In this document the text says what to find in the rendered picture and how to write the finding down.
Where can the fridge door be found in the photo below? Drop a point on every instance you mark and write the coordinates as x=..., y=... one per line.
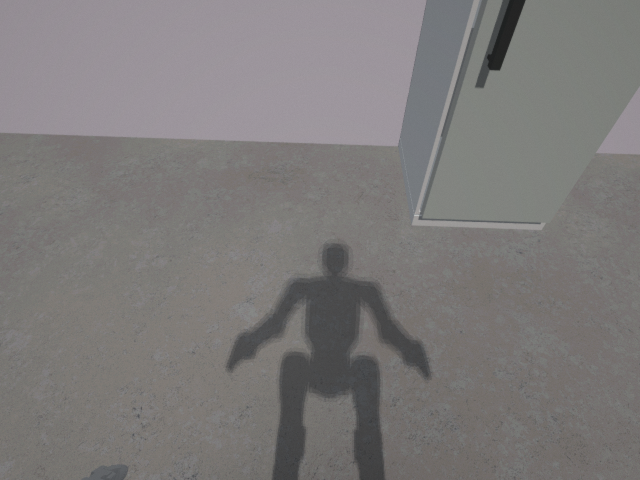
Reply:
x=517, y=139

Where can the handle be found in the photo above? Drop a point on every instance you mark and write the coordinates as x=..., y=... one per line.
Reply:
x=505, y=34

